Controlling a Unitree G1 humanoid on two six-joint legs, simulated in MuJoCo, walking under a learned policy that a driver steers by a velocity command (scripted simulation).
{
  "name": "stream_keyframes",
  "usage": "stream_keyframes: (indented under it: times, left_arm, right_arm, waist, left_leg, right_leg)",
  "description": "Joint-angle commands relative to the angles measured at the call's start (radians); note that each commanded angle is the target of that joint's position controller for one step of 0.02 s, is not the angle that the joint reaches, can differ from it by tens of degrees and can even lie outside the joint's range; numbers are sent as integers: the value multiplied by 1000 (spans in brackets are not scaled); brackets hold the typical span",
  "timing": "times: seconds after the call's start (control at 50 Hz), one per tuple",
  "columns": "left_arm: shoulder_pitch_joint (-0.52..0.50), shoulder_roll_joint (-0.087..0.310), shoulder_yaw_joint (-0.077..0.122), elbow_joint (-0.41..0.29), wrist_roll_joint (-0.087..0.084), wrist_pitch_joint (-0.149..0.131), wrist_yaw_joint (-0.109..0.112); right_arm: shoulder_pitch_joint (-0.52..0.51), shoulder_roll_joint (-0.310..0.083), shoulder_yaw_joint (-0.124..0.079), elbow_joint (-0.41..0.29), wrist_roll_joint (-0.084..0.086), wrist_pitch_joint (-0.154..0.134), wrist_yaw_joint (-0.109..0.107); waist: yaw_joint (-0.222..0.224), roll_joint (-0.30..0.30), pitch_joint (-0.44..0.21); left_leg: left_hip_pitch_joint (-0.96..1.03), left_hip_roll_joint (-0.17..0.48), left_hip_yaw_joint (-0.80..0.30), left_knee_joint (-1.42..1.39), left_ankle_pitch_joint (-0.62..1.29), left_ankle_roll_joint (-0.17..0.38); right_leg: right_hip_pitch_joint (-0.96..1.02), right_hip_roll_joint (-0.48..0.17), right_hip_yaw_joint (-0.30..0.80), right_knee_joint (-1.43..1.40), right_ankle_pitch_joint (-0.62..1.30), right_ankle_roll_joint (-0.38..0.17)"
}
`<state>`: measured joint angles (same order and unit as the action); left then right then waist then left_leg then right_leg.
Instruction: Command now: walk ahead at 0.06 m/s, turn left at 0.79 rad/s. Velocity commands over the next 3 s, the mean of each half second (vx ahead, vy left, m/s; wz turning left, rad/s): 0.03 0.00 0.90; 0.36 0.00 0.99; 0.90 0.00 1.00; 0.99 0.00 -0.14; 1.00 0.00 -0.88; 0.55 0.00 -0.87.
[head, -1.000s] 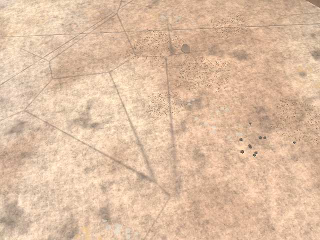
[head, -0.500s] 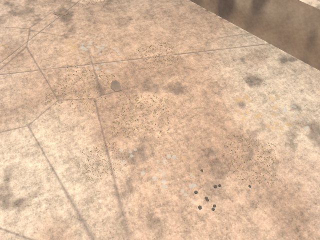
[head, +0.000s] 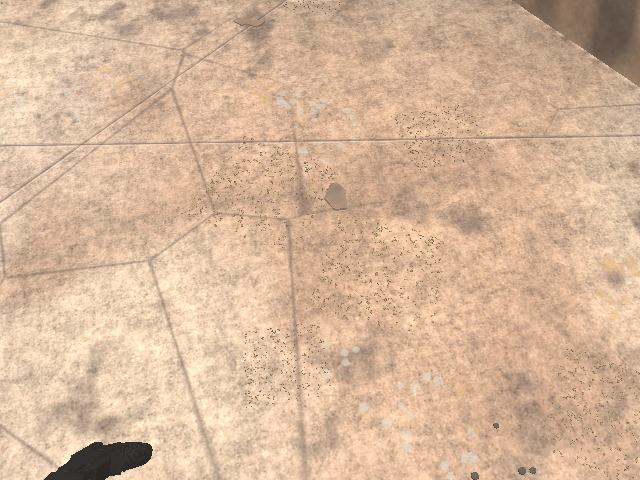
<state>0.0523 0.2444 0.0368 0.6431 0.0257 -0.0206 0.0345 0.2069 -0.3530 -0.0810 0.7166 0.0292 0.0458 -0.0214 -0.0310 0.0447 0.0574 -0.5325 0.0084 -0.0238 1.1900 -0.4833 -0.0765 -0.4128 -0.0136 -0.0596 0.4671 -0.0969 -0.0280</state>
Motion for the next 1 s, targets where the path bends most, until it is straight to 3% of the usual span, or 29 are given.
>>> stream_keyframes:
  times: [0.02,0.1,0.16,0.2,0.24,0.26,0.28,0.3,0.32,0.34,0.36,0.38,0.42,0.5,0.64,0.66,0.68,0.7,0.72,0.74,0.76,0.78,0.82,0.86,0.88,0.9,0.94,1.0]
  left_arm:
    - [-31,134,44,-56,9,-5,15]
    - [-27,171,65,-39,1,-6,24]
    - [-25,204,83,-24,-10,-1,12]
    - [-16,210,90,-12,-27,1,-2]
    - [-7,182,89,7,-48,9,-11]
    - [40,144,84,32,-49,19,-17]
    - [65,108,78,6,-14,26,-20]
    - [-72,118,76,-58,9,19,-6]
    - [-116,145,84,-68,-10,16,3]
    - [-99,147,87,-59,-23,11,12]
    - [-68,160,93,-36,-11,10,22]
    - [-44,164,97,-29,-4,8,24]
    - [-23,143,92,-16,-8,0,12]
    - [-58,98,69,-15,-23,-8,-2]
    - [-35,144,77,0,-36,-26,-30]
    - [4,157,82,9,-41,-30,-35]
    - [47,161,89,24,-51,-35,-39]
    - [109,187,104,40,-59,-35,-37]
    - [208,233,115,44,-52,-30,-29]
    - [217,300,122,51,-9,-42,-40]
    - [127,259,117,17,-9,-58,-36]
    - [87,209,101,2,-25,-60,-21]
    - [110,183,85,0,-43,-57,-4]
    - [180,189,78,18,-31,-66,-3]
    - [238,213,72,42,34,-52,-24]
    - [232,228,78,43,32,-51,-34]
    - [239,230,76,44,17,-59,-42]
    - [300,228,74,69,16,-70,-38]
  right_arm:
    - [104,-39,-20,-70,-3,29,-8]
    - [25,-17,-11,-119,-12,24,12]
    - [4,-36,-19,-134,-10,28,32]
    - [3,-48,-29,-140,-7,38,39]
    - [61,-54,-45,-120,-11,43,35]
    - [120,-97,-64,-102,-21,39,23]
    - [144,-252,-98,-126,-27,30,3]
    - [110,-274,-92,-169,-64,-6,12]
    - [93,-242,-87,-164,-67,-33,21]
    - [48,-218,-81,-164,-45,-45,17]
    - [-4,-173,-68,-175,-22,-42,8]
    - [-49,-147,-57,-189,-12,-34,-3]
    - [-48,-119,-47,-201,-17,-25,-19]
    - [-12,-143,-60,-205,-8,-15,-33]
    - [-50,-155,-68,-238,-3,2,-18]
    - [-60,-149,-66,-242,5,3,-17]
    - [-83,-138,-59,-247,12,4,-14]
    - [-72,-105,-45,-247,9,1,-10]
    - [-10,-26,-20,-230,-5,-4,-6]
    - [-43,-34,-17,-295,12,-24,1]
    - [-78,-113,-31,-288,-1,-40,4]
    - [-74,-151,-43,-266,-9,-42,7]
    - [-45,-119,-36,-245,-20,-44,16]
    - [-53,-74,-19,-254,-9,-51,25]
    - [-118,-69,-8,-261,-111,-18,81]
    - [-109,-59,-9,-260,-95,-5,106]
    - [-87,-72,-13,-239,-70,3,121]
    - [-147,-79,-14,-234,-66,2,125]
  waist:
    - [-16,-198,-150]
    - [8,-162,-186]
    - [13,-178,-190]
    - [8,-181,-183]
    - [-24,-139,-179]
    - [-34,-27,-132]
    - [8,321,-66]
    - [-37,276,-131]
    - [-45,168,-135]
    - [-5,130,-109]
    - [21,83,-117]
    - [45,95,-131]
    - [52,85,-184]
    - [28,80,-194]
    - [18,154,-180]
    - [31,146,-208]
    - [60,126,-203]
    - [84,61,-204]
    - [94,-100,-254]
    - [65,-332,-147]
    - [50,-287,-62]
    - [52,-243,-41]
    - [60,-170,-49]
    - [78,-149,-34]
    - [84,-54,-3]
    - [72,-110,12]
    - [66,-170,9]
    - [93,-184,41]
  left_leg:
    - [-34,67,13,26,87,-30]
    - [23,111,28,-169,156,-1]
    - [116,97,79,-300,165,33]
    - [161,83,108,-401,156,64]
    - [278,31,138,-572,232,117]
    - [358,39,46,-696,339,167]
    - [469,304,-383,-792,706,295]
    - [406,362,-574,-859,635,430]
    - [413,324,-503,-889,496,401]
    - [400,276,-443,-889,441,345]
    - [397,248,-396,-865,438,302]
    - [362,222,-357,-845,491,284]
    - [367,181,-327,-816,572,274]
    - [411,145,-379,-783,547,269]
    - [365,108,-548,-748,539,260]
    - [332,90,-562,-760,374,253]
    - [237,53,-556,-758,141,238]
    - [70,0,-513,-692,-132,205]
    - [-92,-102,-343,-414,-254,158]
    - [-339,-128,-216,-221,-107,141]
    - [-393,-17,-170,-107,2,119]
    - [-398,10,-134,-55,87,97]
    - [-392,43,-79,64,172,65]
    - [-423,75,-46,154,232,58]
    - [-361,35,-44,142,286,59]
    - [-358,31,-45,137,321,55]
    - [-364,39,-44,117,368,46]
    - [-400,62,-24,12,370,51]
  right_leg:
    - [132,-261,149,-208,95,-200]
    - [175,-308,58,-191,114,-203]
    - [182,-330,-3,-171,81,-179]
    - [206,-348,-24,-133,40,-148]
    - [169,-312,-80,-14,-84,-69]
    - [66,-244,-135,149,-201,-1]
    - [-264,-92,-210,519,-552,115]
    - [-378,4,42,709,-589,120]
    - [-402,-1,109,756,-502,88]
    - [-407,-9,136,725,-393,64]
    - [-393,-24,151,703,-321,60]
    - [-345,-16,153,688,-271,65]
    - [-282,21,153,662,-205,77]
    - [-241,73,177,417,-177,100]
    - [-47,106,209,141,-214,84]
    - [35,97,204,68,-195,72]
    - [170,81,186,-37,-132,56]
    - [360,-3,226,-96,-148,21]
    - [533,-213,435,-131,-413,-50]
    - [487,-373,791,-291,-705,-162]
    - [418,-379,763,-302,-736,-172]
    - [394,-328,634,-301,-671,-138]
    - [387,-261,464,-291,-560,-87]
    - [368,-240,356,-297,-505,-75]
    - [253,-249,308,-333,-520,-79]
    - [240,-244,258,-344,-504,-69]
    - [267,-251,178,-357,-477,-58]
    - [362,-276,86,-372,-425,-55]
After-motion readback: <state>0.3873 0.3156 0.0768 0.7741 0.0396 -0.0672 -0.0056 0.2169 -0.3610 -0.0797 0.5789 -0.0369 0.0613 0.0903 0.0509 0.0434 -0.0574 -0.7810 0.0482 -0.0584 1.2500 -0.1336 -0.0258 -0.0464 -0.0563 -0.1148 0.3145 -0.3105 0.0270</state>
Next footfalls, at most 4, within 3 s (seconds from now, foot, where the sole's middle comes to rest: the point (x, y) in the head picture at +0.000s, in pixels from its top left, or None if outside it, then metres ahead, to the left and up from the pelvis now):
0.26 left None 0.05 0.15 -0.77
0.70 right None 0.19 -0.01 -0.77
1.22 left None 0.11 0.44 -0.77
1.66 right None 0.33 0.88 -0.77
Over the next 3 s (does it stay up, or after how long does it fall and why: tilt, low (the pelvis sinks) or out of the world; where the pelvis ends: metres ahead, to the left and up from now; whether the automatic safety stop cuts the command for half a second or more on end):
stays up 0.63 1.77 -0.02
